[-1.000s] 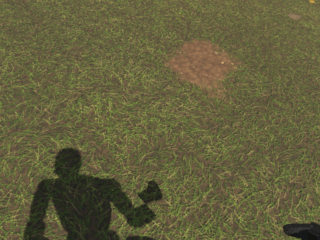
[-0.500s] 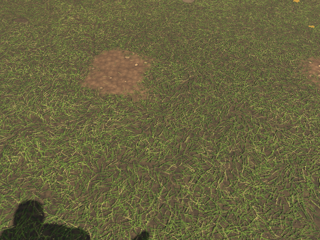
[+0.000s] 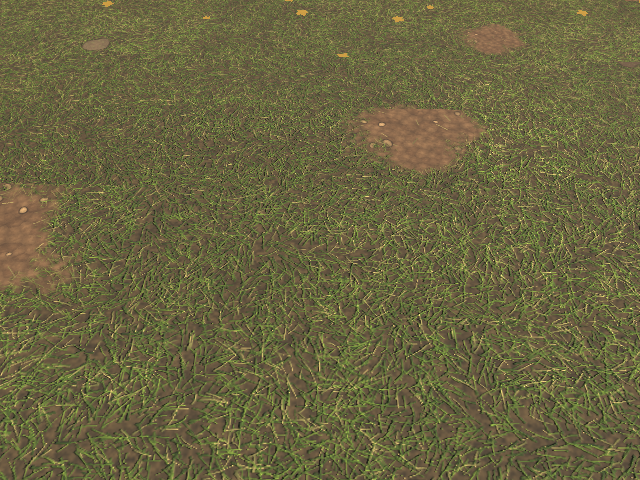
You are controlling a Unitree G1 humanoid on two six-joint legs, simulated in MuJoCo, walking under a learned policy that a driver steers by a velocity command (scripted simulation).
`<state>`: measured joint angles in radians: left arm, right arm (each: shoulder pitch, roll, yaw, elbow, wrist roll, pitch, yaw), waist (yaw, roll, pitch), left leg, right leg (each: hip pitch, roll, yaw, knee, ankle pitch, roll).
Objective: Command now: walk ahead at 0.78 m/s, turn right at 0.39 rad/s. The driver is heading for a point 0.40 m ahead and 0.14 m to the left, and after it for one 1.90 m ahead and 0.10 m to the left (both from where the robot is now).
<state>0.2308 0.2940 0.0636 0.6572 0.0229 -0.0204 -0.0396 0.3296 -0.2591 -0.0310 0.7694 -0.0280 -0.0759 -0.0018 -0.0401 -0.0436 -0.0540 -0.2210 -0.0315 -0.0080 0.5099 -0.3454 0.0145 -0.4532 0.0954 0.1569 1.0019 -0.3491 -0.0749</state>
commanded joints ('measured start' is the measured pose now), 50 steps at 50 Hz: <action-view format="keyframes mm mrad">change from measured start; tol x64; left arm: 1 -172 78 14 -131 12 -12 -19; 12 459 168 56 82 36 -20 9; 50 -246 198 -17 17 17 -126 12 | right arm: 1 82 -113 -34 -6 8 -14 -2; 50 89 -230 -74 -42 38 -27 43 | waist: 1 -38 179 153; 50 -109 -48 -35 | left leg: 1 167 248 -312 -327 -122 108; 11 -154 168 -68 139 859 143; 14 -676 -8 -125 1044 -148 117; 22 -582 113 -24 463 388 77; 34 1220 420 -489 278 1610 557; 39 -254 362 -403 -197 1193 485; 50 177 134 -94 51 382 163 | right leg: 1 -348 -78 8 -33 109 36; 12 827 -66 -201 -262 59 -28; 20 212 -416 82 -710 264 -112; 34 -404 -58 31 912 -416 360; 50 -23 -238 -41 -403 700 -12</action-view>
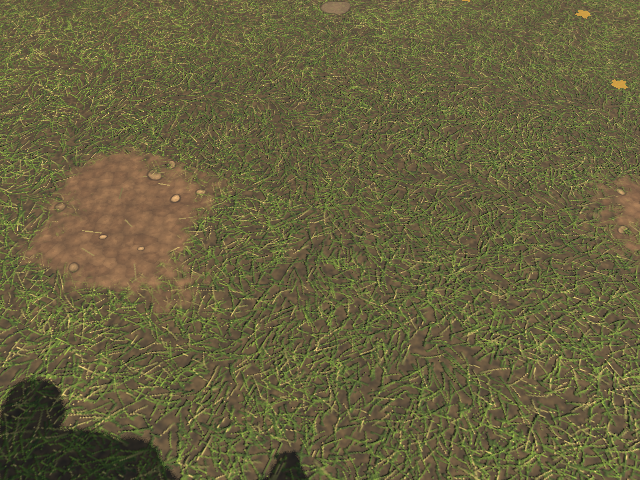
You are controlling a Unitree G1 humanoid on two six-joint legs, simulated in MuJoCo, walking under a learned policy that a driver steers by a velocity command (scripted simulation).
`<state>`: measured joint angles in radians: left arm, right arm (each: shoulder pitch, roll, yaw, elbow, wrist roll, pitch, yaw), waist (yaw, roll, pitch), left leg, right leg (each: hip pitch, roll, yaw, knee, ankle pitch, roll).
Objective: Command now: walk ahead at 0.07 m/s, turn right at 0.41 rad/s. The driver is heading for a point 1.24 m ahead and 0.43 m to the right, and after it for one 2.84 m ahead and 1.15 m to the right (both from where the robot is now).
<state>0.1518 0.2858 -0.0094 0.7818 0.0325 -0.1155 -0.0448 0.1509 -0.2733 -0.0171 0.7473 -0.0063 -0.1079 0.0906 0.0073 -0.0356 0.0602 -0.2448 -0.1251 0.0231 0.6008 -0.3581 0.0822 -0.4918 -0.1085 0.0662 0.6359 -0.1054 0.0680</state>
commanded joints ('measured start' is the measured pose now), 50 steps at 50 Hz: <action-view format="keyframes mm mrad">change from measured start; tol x32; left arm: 1 -157 194 55 -107 7 -29 25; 10 205 213 91 -51 -8 -7 44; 40 -301 41 50 -210 1 126 -56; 45 329 171 111 -10 30 97 8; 50 113 78 88 18 -9 63 24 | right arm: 1 230 -213 -92 -38 12 9 -65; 9 -91 -136 -73 -206 -58 48 -72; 21 436 -252 -91 -5 -62 22 -96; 25 -56 -72 12 -113 -35 -32 -114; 33 394 -155 -26 74 14 37 -86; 50 306 -79 -53 169 14 61 -82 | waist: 1 -142 -34 -161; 40 -103 139 136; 46 143 -218 -457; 50 18 -32 -39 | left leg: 1 217 234 -115 -46 344 102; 11 -282 84 -148 464 -293 -102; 19 227 34 -13 -211 119 -71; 22 436 657 -743 -517 -330 372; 39 309 434 102 -491 298 38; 44 148 417 173 7 1086 67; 46 -462 196 52 788 -205 20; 50 -366 280 -111 601 132 32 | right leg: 1 0 -21 63 -61 381 -170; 10 584 -131 521 -363 175 -396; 19 98 67 466 -380 -149 -295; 22 -567 178 267 66 -270 -43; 29 -418 102 15 606 -1 11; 41 -213 94 -144 83 -147 -180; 44 452 202 -205 -38 -188 -256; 46 1068 -316 564 -225 -745 -340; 50 496 -144 83 -404 -125 -181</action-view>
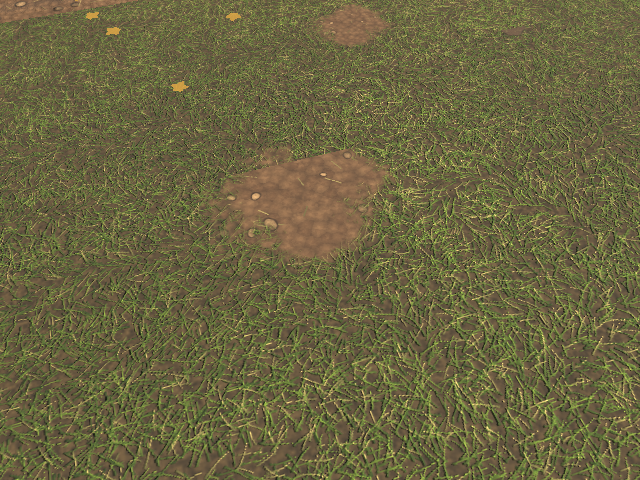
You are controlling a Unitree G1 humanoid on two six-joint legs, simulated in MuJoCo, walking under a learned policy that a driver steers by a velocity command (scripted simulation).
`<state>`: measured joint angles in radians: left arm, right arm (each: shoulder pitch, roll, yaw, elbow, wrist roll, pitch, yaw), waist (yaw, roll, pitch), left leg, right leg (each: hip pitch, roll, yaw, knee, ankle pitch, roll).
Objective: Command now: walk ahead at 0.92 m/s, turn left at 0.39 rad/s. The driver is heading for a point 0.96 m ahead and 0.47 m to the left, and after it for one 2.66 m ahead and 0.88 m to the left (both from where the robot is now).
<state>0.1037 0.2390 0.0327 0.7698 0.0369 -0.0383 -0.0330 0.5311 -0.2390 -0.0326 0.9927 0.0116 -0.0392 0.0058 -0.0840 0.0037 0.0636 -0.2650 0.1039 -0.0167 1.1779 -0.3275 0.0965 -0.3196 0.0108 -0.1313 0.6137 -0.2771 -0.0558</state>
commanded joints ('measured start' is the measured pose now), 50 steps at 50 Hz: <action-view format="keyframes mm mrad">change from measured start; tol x64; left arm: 1 129 99 39 25 -26 -18 16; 50 290 202 68 126 -15 -106 37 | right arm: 1 -16 -56 -30 -59 -20 15 5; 50 -462 -123 -45 -345 -70 58 80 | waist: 1 70 -121 -14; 50 74 -67 6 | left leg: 1 -290 64 -63 4 127 -3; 16 -310 -78 223 -556 823 102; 24 888 105 -341 -545 967 353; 30 -230 74 -554 -934 162 334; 37 -295 -197 -241 -197 810 75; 39 -533 -263 -146 467 -116 44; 50 -453 6 51 -66 322 54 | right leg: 1 232 -259 224 -393 86 -49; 20 295 -247 -171 602 962 42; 22 -190 22 -134 1427 -251 20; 26 -783 -95 270 989 -212 46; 37 630 29 111 100 88 94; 40 458 -438 997 -395 -514 -56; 50 331 -298 59 -419 444 -68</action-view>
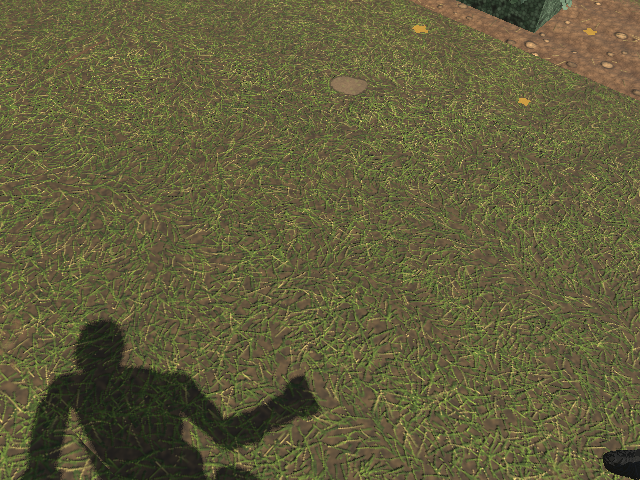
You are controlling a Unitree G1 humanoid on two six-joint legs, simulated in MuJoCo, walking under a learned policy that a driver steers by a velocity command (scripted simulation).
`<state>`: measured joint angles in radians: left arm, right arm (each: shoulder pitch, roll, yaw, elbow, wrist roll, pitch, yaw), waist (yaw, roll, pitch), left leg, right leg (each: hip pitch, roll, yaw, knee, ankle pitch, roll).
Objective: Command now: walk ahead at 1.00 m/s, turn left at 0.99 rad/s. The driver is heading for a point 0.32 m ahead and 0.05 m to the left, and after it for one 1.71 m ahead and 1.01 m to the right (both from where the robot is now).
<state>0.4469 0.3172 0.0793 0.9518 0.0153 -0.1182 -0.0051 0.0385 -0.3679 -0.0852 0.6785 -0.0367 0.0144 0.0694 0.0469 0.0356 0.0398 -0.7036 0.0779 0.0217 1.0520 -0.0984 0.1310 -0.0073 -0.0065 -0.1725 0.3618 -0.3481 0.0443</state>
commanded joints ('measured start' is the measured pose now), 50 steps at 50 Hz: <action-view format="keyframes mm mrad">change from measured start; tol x32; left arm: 1 -18 113 14 -51 11 -22 11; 50 -254 42 16 -474 13 58 -55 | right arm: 1 18 -1 6 -37 -16 5 17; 6 -312 114 58 -79 -26 -60 25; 14 402 -192 0 246 -19 -116 -29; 22 -35 0 5 156 34 -103 -75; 50 291 -54 -33 93 14 -110 -67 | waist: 1 -55 -71 25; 7 7 6 181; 15 -172 147 -455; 28 67 75 -114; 31 28 -347 -138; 50 -100 -56 -98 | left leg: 1 -93 53 -7 40 101 42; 5 -264 5 74 -255 432 27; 11 743 -69 55 -614 618 -18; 13 977 161 -158 -874 1041 110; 14 1426 300 -176 -269 1719 146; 17 1200 344 -272 -479 794 225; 23 377 259 20 -699 662 108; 29 430 142 247 -197 459 -80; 31 107 -162 197 447 -617 -174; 50 670 27 -214 -766 -125 44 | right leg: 1 112 -285 54 -122 578 -145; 4 327 -202 -22 -52 244 -68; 7 -156 -144 -125 -77 127 -59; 11 -164 -150 -33 614 565 -109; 14 -717 62 363 1532 -565 -43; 29 -158 67 21 281 372 -147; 31 -14 -211 619 156 1432 -335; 37 -327 -106 661 -158 55 -279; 50 -377 25 739 -22 -53 -209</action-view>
